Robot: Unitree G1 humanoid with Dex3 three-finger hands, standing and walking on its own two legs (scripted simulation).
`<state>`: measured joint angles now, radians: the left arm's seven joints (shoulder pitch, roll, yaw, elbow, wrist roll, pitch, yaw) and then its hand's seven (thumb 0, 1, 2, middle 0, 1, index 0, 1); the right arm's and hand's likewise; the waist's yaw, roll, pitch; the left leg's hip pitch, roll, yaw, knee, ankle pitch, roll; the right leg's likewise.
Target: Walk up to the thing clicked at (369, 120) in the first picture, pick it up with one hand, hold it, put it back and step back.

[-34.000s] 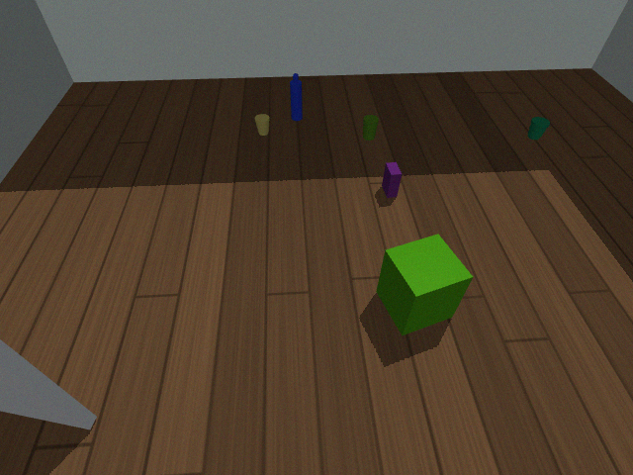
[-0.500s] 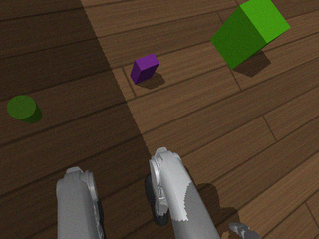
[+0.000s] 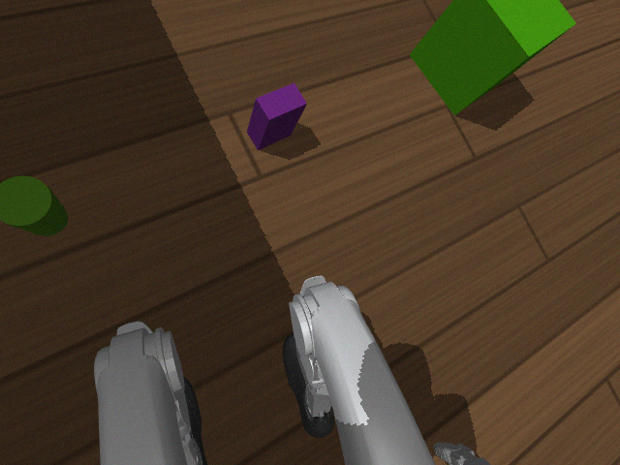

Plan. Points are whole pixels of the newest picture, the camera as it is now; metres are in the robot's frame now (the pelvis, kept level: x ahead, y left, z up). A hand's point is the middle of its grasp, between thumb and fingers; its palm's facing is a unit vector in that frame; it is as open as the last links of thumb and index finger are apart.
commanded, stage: withdraw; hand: left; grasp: from above
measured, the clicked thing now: (36, 210) +0.54 +0.31 -0.38
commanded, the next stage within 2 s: approach in 0.70 s
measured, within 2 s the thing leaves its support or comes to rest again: neither
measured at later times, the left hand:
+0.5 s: hand out of the picture +0.50 +0.32 -0.13, palm faces -0.49 -0.03 -0.87, open 13.1 cm
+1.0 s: hand out of the picture +0.50 +0.37 -0.13, palm faces -0.45 -0.05 -0.89, open 13.7 cm
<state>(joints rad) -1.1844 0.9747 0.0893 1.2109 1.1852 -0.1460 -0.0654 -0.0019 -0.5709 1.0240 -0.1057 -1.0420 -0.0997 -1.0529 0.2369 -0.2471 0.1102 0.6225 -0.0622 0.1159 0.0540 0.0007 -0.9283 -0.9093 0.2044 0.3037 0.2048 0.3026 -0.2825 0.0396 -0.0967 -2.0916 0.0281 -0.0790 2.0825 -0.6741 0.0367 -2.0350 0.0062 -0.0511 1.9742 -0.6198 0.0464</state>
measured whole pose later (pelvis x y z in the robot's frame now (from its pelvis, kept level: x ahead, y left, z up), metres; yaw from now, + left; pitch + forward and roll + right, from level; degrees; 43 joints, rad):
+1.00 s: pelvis -0.01 +0.00 -0.04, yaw +0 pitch +36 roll -10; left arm -1.03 0.96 0.11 1.19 1.18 -0.20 0.00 0.00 -0.43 0.89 -0.16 -0.96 -0.17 -0.95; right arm 0.18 -0.28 0.08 0.62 -0.08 0.10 0.08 0.00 -0.93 -0.91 0.20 0.30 0.20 0.30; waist -0.24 0.03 -0.07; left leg -2.18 0.01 -0.10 2.22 -0.68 0.03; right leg -2.11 0.00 -0.07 2.11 -0.64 0.04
